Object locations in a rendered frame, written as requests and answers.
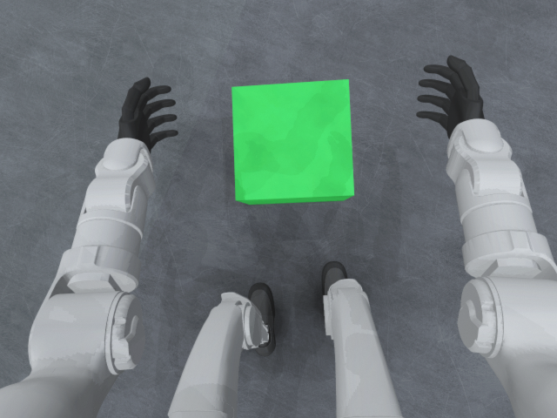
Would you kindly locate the robot left upper arm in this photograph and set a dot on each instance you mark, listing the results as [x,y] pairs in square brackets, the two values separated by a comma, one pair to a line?
[80,345]

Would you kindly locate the right robot hand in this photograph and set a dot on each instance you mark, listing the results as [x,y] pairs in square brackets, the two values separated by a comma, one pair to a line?
[464,93]

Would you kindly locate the left robot foot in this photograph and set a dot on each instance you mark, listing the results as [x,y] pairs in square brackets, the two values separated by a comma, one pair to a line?
[261,296]

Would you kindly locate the carton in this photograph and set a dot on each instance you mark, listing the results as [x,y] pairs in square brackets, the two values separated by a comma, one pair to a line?
[292,142]

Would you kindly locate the left robot hand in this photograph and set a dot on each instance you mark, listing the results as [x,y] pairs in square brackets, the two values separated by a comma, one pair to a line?
[134,122]

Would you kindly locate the left robot forearm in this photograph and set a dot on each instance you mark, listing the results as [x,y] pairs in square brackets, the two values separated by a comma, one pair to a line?
[104,253]

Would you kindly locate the robot right thigh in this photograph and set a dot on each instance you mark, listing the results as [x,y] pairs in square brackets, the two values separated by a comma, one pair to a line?
[364,388]

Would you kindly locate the robot right upper arm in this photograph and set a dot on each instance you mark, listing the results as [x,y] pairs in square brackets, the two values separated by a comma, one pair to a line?
[512,322]

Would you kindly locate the right robot forearm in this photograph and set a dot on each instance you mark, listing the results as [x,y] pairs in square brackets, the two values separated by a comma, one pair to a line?
[495,212]

